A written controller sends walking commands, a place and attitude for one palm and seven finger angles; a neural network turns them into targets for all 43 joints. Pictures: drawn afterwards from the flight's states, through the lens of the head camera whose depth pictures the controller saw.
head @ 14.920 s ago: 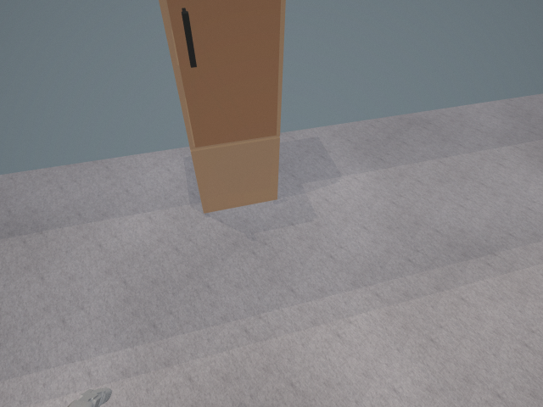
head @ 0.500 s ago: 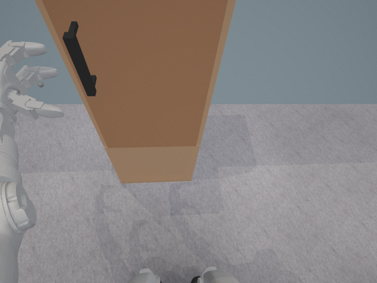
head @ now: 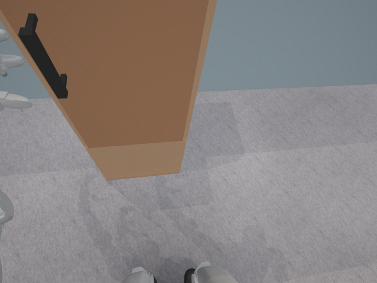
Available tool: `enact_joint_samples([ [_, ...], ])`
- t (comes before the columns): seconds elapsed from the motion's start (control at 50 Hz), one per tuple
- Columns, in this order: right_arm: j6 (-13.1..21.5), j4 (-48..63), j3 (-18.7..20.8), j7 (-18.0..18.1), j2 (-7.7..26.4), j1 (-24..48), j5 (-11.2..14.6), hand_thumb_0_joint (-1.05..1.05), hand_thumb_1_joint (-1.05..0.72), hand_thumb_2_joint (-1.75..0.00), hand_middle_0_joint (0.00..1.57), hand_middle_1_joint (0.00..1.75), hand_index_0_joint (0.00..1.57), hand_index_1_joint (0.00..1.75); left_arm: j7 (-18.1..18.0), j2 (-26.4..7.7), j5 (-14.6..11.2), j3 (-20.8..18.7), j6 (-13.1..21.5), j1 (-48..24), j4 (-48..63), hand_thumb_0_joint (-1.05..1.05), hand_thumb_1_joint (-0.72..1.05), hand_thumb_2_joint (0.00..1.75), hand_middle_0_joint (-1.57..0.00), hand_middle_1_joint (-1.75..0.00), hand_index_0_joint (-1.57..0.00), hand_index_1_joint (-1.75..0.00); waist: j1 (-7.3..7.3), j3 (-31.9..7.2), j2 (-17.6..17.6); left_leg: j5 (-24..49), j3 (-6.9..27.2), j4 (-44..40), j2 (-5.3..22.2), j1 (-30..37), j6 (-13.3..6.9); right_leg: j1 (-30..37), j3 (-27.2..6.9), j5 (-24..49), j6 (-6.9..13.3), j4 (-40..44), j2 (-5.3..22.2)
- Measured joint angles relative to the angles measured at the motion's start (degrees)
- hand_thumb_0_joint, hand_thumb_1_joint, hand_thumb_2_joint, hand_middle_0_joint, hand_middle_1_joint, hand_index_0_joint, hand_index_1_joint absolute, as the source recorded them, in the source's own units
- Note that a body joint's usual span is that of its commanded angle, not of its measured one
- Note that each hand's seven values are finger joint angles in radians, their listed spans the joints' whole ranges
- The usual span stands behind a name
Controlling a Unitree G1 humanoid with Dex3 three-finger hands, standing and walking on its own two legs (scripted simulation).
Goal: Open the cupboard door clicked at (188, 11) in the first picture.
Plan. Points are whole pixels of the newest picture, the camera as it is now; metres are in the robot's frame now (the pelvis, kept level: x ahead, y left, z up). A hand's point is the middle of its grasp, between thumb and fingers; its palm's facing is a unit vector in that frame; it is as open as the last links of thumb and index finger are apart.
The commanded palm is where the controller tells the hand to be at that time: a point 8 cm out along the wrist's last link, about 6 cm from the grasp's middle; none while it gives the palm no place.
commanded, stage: move the hooked fingers beside the handle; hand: left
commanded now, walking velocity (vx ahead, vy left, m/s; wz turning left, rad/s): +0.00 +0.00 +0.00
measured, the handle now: (48, 60) +0.53 +0.23 +0.11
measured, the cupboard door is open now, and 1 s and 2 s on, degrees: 0 0 0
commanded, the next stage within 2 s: slide the fingers in behind the handle in 0.66 s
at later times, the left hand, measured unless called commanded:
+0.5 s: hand (2, 80) +0.47 +0.28 +0.13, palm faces +0.06 -1.00 -0.01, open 14.0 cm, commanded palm +0.45 +0.33 +0.11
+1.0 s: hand (17, 78) +0.48 +0.27 +0.12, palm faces +0.04 -1.00 -0.01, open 14.0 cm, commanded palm +0.46 +0.31 +0.11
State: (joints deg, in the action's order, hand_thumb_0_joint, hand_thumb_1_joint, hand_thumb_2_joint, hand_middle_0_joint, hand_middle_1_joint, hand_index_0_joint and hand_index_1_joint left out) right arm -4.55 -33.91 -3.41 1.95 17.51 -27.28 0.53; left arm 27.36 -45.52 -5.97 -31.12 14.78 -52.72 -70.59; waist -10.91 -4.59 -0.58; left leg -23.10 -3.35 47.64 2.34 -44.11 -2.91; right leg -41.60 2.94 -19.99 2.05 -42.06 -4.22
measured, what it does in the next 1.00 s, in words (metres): stands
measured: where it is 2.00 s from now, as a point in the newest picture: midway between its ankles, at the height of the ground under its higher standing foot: outside the picture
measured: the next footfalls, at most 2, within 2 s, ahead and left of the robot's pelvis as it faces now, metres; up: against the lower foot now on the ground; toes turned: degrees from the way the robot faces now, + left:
none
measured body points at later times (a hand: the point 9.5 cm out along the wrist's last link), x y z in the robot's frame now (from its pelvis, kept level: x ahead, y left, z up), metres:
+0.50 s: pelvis -0.01 +0.00 +0.00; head +0.09 +0.03 +0.44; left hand +0.46 +0.33 +0.13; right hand +0.03 -0.27 -0.10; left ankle -0.01 +0.08 -0.70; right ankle -0.01 -0.10 -0.70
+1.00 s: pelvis -0.02 +0.00 +0.00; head +0.10 +0.03 +0.43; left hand +0.48 +0.32 +0.12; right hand -0.03 -0.28 -0.10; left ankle -0.01 +0.08 -0.70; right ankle -0.01 -0.10 -0.70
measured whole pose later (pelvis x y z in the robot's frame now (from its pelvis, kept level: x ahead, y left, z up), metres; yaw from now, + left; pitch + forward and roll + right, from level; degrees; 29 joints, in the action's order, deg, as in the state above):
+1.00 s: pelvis -0.02 +0.00 +0.00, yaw +1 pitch +18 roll -3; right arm -3.1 -35.1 -3.6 2.3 17.8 -26.3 0.7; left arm 23.9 -41.8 -6.3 -26.1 15.5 -55.5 -71.8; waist -10.9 -4.3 -1.0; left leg -22.4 -2.1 49.4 1.8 -45.3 -2.9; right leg -42.3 4.2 -19.9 2.2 -43.9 -3.7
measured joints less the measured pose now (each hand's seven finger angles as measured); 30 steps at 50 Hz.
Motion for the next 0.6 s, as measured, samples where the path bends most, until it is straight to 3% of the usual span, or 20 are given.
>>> enact_joint_samples([
  [0.22,-0.32,-0.27,0.34,-0.46,-0.67,3.56,0.22,0.0,-0.9,-0.9,0.2,0.3,0.21,0.3,-0.28,5.16,-2.5,3.54,0.97,2.27,3.42,-0.01,-0.5,0.3,-0.3,-1.2,-0.3,-1.2,2.29,-0.7,-0.08,-0.47,1.33,0.2,-0.68,1.77,-0.04,2.56,1.25,-0.76,-0.14,0.33,0.55],
  [0.32,0.12,0.43,0.2,-0.19,-0.49,5.42,0.31,0.0,-0.9,-0.9,0.2,0.3,0.21,0.3,-1.47,5.63,-1.59,5.23,-0.14,0.99,1.66,-0.01,-0.5,0.3,-0.3,-1.2,-0.3,-1.2,2.16,-0.63,-0.1,-0.36,1.64,0.63,-1.0,1.63,-0.12,2.49,1.6,-0.91,-0.19,-0.27,0.88],
  [0.46,0.39,0.47,0.13,-0.34,-0.62,5.54,0.25,0.0,-0.9,-0.9,0.2,0.3,0.21,0.3,-2.69,6.67,-1.84,4.51,2.22,1.59,3.03,-0.01,-0.5,0.3,-0.3,-1.2,-0.3,-1.2,2.41,-0.6,-0.09,-0.18,1.33,0.93,-0.92,1.8,-0.05,2.4,1.32,-0.78,-0.15,-0.9,0.85],
  [0.6,0.45,-0.02,-0.71,0.28,-0.45,4.46,0.69,0.0,-0.9,-0.9,0.2,0.3,0.21,0.3,-2.43,4.31,-0.92,5.49,0.55,-0.99,-1.81,-0.01,-0.5,0.3,-0.3,-1.2,-0.3,-1.2,1.51,0.13,-0.25,0.23,1.67,1.46,-1.01,1.18,-0.06,1.84,1.71,-0.58,0.02,-1.56,0.96],
])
